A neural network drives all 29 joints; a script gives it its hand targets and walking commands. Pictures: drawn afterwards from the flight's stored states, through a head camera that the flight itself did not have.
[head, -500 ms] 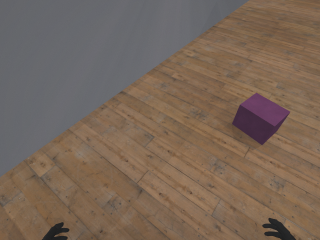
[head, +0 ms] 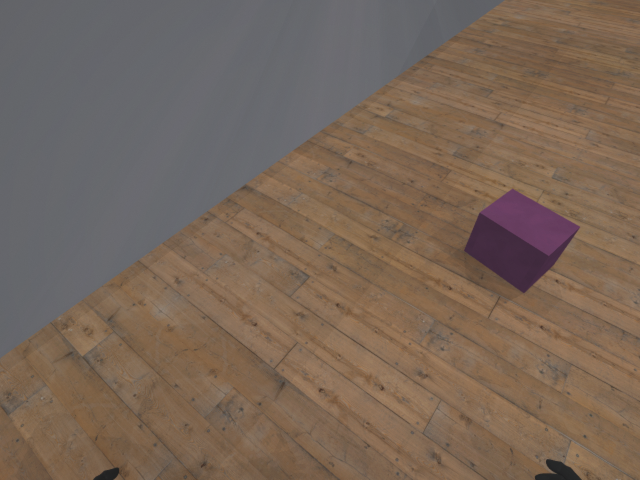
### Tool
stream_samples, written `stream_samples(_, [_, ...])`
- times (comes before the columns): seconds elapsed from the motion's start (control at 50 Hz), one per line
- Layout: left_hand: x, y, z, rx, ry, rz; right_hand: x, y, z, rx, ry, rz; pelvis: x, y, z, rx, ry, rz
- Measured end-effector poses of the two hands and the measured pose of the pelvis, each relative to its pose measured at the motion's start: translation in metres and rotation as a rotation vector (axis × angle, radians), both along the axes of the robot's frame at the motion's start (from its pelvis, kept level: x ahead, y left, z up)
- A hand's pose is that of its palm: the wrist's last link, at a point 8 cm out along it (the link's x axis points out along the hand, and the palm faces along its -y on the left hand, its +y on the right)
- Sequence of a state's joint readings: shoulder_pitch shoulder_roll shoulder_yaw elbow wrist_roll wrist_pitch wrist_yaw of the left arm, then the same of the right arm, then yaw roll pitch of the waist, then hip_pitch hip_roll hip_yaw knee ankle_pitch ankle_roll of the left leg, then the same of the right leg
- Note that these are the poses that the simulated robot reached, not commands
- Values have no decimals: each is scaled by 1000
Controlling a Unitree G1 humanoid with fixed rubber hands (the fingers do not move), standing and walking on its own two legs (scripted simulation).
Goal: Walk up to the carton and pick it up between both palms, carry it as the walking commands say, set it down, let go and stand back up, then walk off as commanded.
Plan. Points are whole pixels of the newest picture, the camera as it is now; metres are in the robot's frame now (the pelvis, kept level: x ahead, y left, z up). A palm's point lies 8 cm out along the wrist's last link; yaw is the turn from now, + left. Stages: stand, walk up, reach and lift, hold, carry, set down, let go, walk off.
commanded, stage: stand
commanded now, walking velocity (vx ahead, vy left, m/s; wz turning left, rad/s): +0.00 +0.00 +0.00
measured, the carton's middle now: (518, 239) +1.08 -0.78 -0.67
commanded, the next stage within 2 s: walk up in 0.98 s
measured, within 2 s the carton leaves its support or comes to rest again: neither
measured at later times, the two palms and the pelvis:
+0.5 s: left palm out of the picture +0.11 +0.31 -0.10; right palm out of the picture +0.11 -0.31 -0.10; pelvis +0.01 +0.00 +0.00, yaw +0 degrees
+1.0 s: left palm out of the picture +0.11 +0.31 -0.10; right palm out of the picture +0.11 -0.31 -0.10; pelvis +0.01 +0.00 +0.00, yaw +0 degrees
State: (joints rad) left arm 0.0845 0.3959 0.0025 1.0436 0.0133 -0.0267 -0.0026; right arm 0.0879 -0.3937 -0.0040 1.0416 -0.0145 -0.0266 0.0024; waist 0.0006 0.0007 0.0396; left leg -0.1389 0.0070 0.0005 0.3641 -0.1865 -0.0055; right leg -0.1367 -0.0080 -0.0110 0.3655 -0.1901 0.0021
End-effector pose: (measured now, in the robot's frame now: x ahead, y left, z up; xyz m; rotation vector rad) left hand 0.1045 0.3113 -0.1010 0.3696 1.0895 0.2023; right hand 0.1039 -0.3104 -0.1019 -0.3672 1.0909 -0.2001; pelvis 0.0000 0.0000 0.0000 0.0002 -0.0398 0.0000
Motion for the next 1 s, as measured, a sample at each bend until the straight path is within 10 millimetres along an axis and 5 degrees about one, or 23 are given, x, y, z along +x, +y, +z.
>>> stream_samples(1.0, [10,2,1,7,21,14,9,-4,1,-8,20,-19,13,-1,2,1,5,-2])
